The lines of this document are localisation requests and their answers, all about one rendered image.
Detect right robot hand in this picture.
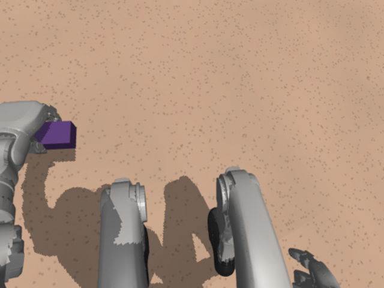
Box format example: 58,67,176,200
288,248,340,288

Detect left robot arm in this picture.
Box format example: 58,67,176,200
0,128,31,288

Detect right robot foot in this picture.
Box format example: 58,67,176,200
208,208,235,277

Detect small box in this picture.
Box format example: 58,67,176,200
34,121,77,150

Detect left robot hand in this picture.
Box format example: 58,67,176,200
0,101,62,154

